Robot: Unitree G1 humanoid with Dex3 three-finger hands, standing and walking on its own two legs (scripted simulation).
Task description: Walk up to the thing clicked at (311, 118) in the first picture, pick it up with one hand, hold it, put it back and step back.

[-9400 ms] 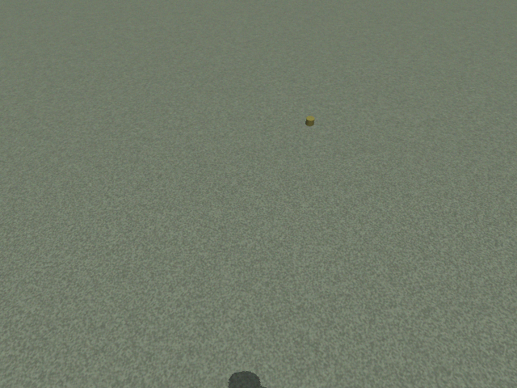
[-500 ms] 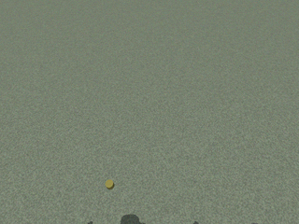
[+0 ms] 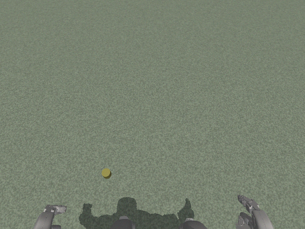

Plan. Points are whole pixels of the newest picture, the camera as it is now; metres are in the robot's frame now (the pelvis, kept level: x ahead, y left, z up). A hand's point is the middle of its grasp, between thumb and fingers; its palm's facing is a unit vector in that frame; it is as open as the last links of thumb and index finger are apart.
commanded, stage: rise first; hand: left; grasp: from above
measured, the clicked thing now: (106, 173) +0.46 +0.28 -0.70
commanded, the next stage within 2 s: none
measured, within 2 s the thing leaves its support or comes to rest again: neither
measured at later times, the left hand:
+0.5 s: hand out of the picture +0.13 +0.26 -0.19, palm faces -0.19 -0.84 -0.50, open 14.1 cm
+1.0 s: hand (80, 200) +0.26 +0.31 -0.39, palm faces -0.46 -0.38 -0.80, open 14.1 cm
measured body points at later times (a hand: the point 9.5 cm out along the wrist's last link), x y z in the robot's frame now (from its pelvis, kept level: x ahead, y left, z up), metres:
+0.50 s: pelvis -0.01 +0.00 -0.05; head +0.10 +0.02 +0.38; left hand +0.14 +0.31 -0.15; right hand +0.17 -0.24 -0.14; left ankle +0.01 +0.13 -0.69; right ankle -0.01 -0.15 -0.69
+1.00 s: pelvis -0.07 +0.00 -0.25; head +0.14 +0.01 +0.15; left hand +0.29 +0.33 -0.34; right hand +0.09 -0.28 -0.38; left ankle +0.01 +0.13 -0.69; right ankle -0.02 -0.15 -0.69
